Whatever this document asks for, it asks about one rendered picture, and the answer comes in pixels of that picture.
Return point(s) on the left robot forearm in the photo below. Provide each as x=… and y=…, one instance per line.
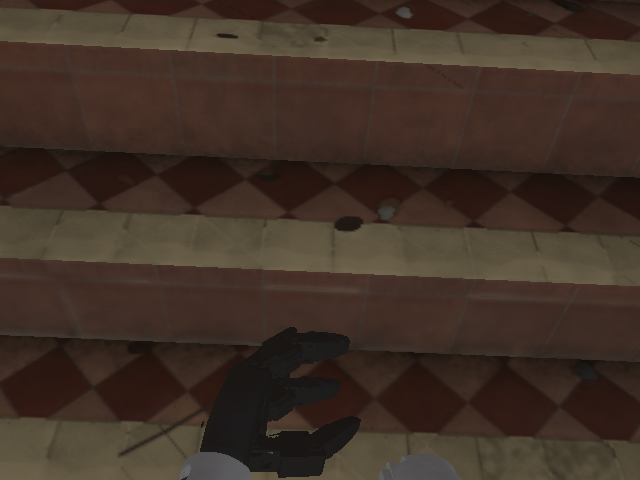
x=213, y=466

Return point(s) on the right robot thigh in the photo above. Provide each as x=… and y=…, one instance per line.
x=419, y=467

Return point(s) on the left robot hand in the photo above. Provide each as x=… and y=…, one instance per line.
x=250, y=397

